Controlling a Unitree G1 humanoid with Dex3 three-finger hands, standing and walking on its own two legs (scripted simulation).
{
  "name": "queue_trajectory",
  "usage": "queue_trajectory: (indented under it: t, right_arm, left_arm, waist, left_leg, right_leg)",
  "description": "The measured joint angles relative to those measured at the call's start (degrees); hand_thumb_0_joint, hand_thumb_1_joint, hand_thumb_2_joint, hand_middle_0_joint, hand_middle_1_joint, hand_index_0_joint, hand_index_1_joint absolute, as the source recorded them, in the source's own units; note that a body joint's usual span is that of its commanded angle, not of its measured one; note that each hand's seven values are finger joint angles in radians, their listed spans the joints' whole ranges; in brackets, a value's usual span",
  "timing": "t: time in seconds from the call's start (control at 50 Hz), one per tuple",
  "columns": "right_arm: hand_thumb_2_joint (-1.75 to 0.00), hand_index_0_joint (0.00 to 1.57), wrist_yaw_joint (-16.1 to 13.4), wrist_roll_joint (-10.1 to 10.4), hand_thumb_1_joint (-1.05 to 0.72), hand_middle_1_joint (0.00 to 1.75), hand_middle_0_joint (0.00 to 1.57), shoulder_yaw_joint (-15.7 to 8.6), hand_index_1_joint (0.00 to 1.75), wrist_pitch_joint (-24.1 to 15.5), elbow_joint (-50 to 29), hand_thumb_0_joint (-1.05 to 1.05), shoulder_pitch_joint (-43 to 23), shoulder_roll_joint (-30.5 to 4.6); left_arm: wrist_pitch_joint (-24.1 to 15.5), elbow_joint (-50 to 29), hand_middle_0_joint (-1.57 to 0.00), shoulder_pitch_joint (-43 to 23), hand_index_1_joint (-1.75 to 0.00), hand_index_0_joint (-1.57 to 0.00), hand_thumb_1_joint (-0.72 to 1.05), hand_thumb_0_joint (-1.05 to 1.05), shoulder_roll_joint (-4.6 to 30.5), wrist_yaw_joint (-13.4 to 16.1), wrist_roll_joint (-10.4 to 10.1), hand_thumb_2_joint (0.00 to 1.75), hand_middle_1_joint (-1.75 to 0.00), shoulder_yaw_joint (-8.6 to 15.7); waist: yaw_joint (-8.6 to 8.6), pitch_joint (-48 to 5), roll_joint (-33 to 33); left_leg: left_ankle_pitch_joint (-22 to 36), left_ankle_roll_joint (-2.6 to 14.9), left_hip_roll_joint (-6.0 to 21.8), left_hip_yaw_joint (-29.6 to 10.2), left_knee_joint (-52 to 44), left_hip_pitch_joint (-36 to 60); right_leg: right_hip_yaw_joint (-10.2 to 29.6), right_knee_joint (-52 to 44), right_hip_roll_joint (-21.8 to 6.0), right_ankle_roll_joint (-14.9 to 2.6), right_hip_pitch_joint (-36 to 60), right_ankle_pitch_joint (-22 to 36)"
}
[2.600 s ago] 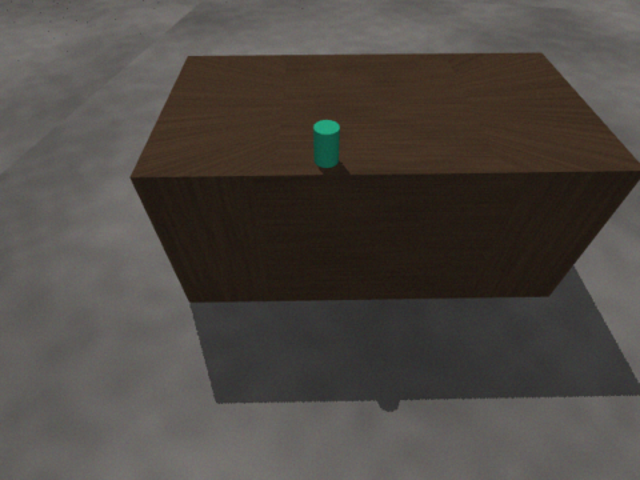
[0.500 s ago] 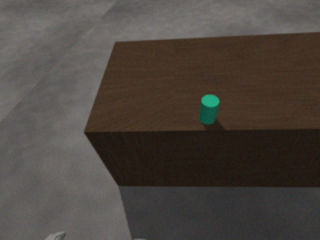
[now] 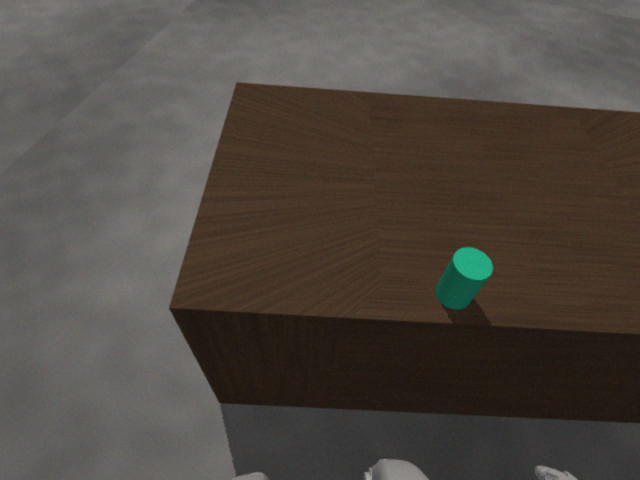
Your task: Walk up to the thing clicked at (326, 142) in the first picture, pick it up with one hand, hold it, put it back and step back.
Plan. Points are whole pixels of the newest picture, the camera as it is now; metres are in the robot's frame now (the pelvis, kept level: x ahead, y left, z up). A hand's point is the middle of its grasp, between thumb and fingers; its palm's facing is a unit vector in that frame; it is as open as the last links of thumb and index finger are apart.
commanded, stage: walk up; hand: right
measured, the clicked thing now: (462, 279) +0.46 -0.24 -0.11
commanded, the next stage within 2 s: stand in 1.36 s
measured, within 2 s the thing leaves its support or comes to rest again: neither
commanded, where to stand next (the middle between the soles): +0.09 -0.01 m, yaw -1 degrees
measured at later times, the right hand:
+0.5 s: hand out of the picture +0.09 -0.26 -0.15, palm faces +0.03 +0.95 -0.31, open 7.4 cm
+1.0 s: hand out of the picture +0.11 -0.27 -0.14, palm faces +0.01 +0.94 -0.33, open 7.4 cm
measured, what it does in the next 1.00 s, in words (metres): steps on the spot: right foot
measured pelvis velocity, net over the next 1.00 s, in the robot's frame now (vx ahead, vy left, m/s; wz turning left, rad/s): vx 0.03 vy -0.01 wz -0.04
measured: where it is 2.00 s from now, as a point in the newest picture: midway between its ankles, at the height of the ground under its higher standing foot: outside the picture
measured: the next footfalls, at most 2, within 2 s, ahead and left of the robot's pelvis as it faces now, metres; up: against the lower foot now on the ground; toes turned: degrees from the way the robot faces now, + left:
right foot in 0.20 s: +0.10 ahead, -0.14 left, +0.00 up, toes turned -3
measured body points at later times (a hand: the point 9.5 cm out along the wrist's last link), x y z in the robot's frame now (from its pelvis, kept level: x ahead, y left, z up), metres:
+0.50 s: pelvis +0.02 -0.01 +0.00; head +0.03 -0.02 +0.45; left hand +0.15 +0.28 -0.11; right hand +0.09 -0.31 -0.13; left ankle +0.06 +0.10 -0.73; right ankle +0.06 -0.13 -0.73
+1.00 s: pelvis +0.03 -0.01 +0.02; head +0.03 -0.01 +0.47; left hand +0.11 +0.29 -0.12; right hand +0.10 -0.32 -0.11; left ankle +0.06 +0.10 -0.73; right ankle +0.06 -0.13 -0.73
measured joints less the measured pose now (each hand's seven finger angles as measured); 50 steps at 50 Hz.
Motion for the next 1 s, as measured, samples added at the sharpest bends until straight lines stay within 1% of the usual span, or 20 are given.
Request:
queue_trajectory:
  t: [0.06,0.1,0.16,0.2,0.24,0.26,0.3,0.32,0.34,0.36,0.38,0.54,0.66,0.8,1.0]
  right_arm:
    - [-0.89,0.20,-0.72,-0.04,-0.90,0.31,0.20,0.44,0.30,0.10,0.39,0.01,0.53,-0.10]
    - [-0.89,0.20,-1.13,-0.18,-0.90,0.31,0.20,0.58,0.30,0.26,0.75,0.01,0.52,-0.36]
    - [-0.89,0.20,-1.52,-0.16,-0.90,0.31,0.20,0.74,0.30,0.87,1.28,0.01,-0.12,-0.91]
    - [-0.89,0.20,-1.64,0.21,-0.90,0.31,0.20,0.86,0.30,1.51,1.72,0.01,-0.78,-1.21]
    - [-0.89,0.20,-1.89,0.75,-0.90,0.31,0.20,0.78,0.30,2.33,2.87,0.01,-2.13,-1.57]
    - [-0.89,0.20,-2.07,0.94,-0.90,0.30,0.20,0.82,0.30,2.72,3.42,0.01,-2.65,-1.42]
    - [-0.89,0.20,-2.25,1.01,-0.90,0.30,0.20,1.09,0.30,3.07,4.49,0.01,-3.43,-0.87]
    - [-0.89,0.20,-2.20,1.08,-0.90,0.30,0.20,1.25,0.30,3.02,5.11,0.01,-3.89,-0.70]
    - [-0.89,0.20,-2.07,1.20,-0.90,0.30,0.20,1.36,0.30,2.87,5.75,0.01,-4.34,-0.65]
    - [-0.89,0.20,-1.94,1.30,-0.90,0.30,0.20,1.44,0.30,2.66,6.43,0.01,-4.70,-0.66]
    - [-0.89,0.20,-1.87,1.32,-0.90,0.30,0.20,1.49,0.30,2.49,7.22,0.01,-5.02,-0.58]
    - [-0.89,0.20,-1.16,0.32,-0.90,0.30,0.20,2.80,0.30,2.14,13.76,0.01,-5.27,0.35]
    - [-0.89,0.20,-1.23,0.01,-0.90,0.30,0.20,3.00,0.30,1.52,17.40,0.01,-6.01,0.11]
    - [-0.89,0.20,-1.52,-0.09,-0.90,0.30,0.20,2.68,0.30,1.30,19.59,0.01,-7.23,-0.15]
    - [-0.89,0.20,-1.67,-0.01,-0.90,0.30,0.20,2.37,0.30,1.51,20.57,0.01,-9.08,0.44]
  left_arm:
    - [0.37,0.30,-0.21,-0.45,-0.30,-0.21,0.91,0.00,-0.48,0.01,0.08,0.90,-0.30,-0.02]
    - [0.77,0.86,-0.21,-0.92,-0.30,-0.21,0.91,0.00,-0.94,0.07,0.13,0.90,-0.30,0.02]
    - [1.19,1.65,-0.21,-2.03,-0.30,-0.21,0.91,0.00,-1.67,0.23,0.11,0.90,-0.30,0.13]
    - [1.05,2.05,-0.21,-2.47,-0.30,-0.21,0.91,0.00,-1.95,0.31,0.24,0.90,-0.30,0.18]
    - [0.91,3.05,-0.21,-3.55,-0.30,-0.21,0.91,0.00,-3.06,0.46,0.68,0.90,-0.30,0.29]
    - [0.85,3.29,-0.21,-3.96,-0.30,-0.21,0.91,0.00,-3.44,0.40,0.82,0.90,-0.30,0.09]
    - [0.88,3.60,-0.21,-5.13,-0.30,-0.21,0.91,0.00,-3.70,0.15,0.84,0.90,-0.30,-0.63]
    - [0.93,3.75,-0.21,-5.85,-0.30,-0.21,0.91,0.00,-3.89,0.09,0.77,0.90,-0.30,-0.89]
    - [0.96,3.93,-0.21,-6.64,-0.30,-0.21,0.91,0.00,-4.15,0.08,0.71,0.90,-0.30,-1.13]
    - [0.98,4.12,-0.21,-7.48,-0.30,-0.21,0.91,0.00,-4.43,0.06,0.63,0.90,-0.30,-1.36]
    - [1.01,4.40,-0.21,-8.41,-0.30,-0.21,0.91,0.00,-4.64,0.02,0.53,0.90,-0.30,-1.53]
    - [1.21,7.61,-0.21,-13.32,-0.30,-0.21,0.90,0.00,-5.37,-0.55,0.12,0.90,-0.30,-2.12]
    - [1.18,10.78,-0.21,-15.04,-0.30,-0.21,0.91,0.00,-5.49,-0.83,-0.11,0.90,-0.30,-2.19]
    - [1.61,14.37,-0.21,-14.78,-0.30,-0.21,0.91,0.00,-5.26,-0.98,0.01,0.90,-0.30,-1.89]
    - [1.91,17.51,-0.21,-13.11,-0.30,-0.21,0.91,0.00,-5.28,-0.78,0.09,0.90,-0.30,-1.55]
  waist:
    - [-0.09,0.14,0.11]
    - [-0.15,0.13,0.39]
    - [-0.30,0.35,1.41]
    - [-0.13,0.15,2.15]
    - [-0.07,0.37,4.63]
    - [-0.30,0.20,5.23]
    - [-0.08,-0.32,4.74]
    - [-0.02,-0.41,4.46]
    - [-0.17,-0.38,4.43]
    - [-0.41,-0.35,4.59]
    - [-0.56,-0.28,4.53]
    - [-1.00,-3.41,2.28]
    - [-1.21,-3.97,1.52]
    - [-1.01,-3.94,1.69]
    - [-0.01,-4.47,2.77]
  left_leg:
    - [-0.33,0.30,-0.44,0.90,-1.19,1.54]
    - [-1.15,0.33,-0.62,1.55,-0.63,1.82]
    - [-3.14,0.10,-0.39,2.05,2.29,1.08]
    - [-5.07,-0.36,0.13,2.38,5.43,0.04]
    - [-6.74,-1.09,1.99,1.66,8.33,-0.67]
    - [-7.66,-1.31,1.86,0.86,8.74,-0.78]
    - [-12.08,-1.21,0.12,0.02,8.82,-0.60]
    - [-11.72,-1.17,-0.51,0.04,7.85,-0.20]
    - [-8.93,-1.09,-0.79,0.08,6.27,0.35]
    - [-4.83,-1.23,-0.81,0.05,4.49,0.92]
    - [-2.95,-1.33,-0.90,0.09,3.38,1.44]
    - [-0.27,-1.45,-1.11,0.32,-4.38,5.36]
    - [2.06,-1.53,-0.91,0.17,-9.09,7.61]
    - [3.54,-1.55,-0.99,-0.10,-12.25,9.01]
    - [4.02,-1.61,-1.10,-0.39,-14.04,10.41]
  right_leg:
    - [0.06,-5.31,-0.64,0.88,-0.80,1.94]
    - [-0.29,-9.88,-1.20,1.17,-0.33,3.03]
    - [-1.39,-15.90,-1.31,1.13,1.85,4.91]
    - [-2.07,-21.22,-0.81,0.63,4.80,7.93]
    - [-2.81,-22.33,0.85,1.64,6.00,7.73]
    - [-3.12,-22.13,1.05,1.77,6.06,7.58]
    - [-2.54,-21.47,0.35,1.61,5.54,7.33]
    - [-2.19,-21.48,0.00,1.66,5.43,7.43]
    - [-2.09,-21.86,-0.18,1.81,5.57,7.69]
    - [-2.18,-22.36,-0.20,1.98,5.84,8.00]
    - [-2.19,-22.86,-0.28,2.13,6.18,8.30]
    - [-2.13,-30.82,-0.11,2.32,10.07,12.21]
    - [-2.39,-36.72,0.32,2.39,12.91,15.18]
    - [-2.72,-40.55,0.41,2.50,14.73,16.90]
    - [-3.03,-42.58,0.39,2.59,16.38,17.39]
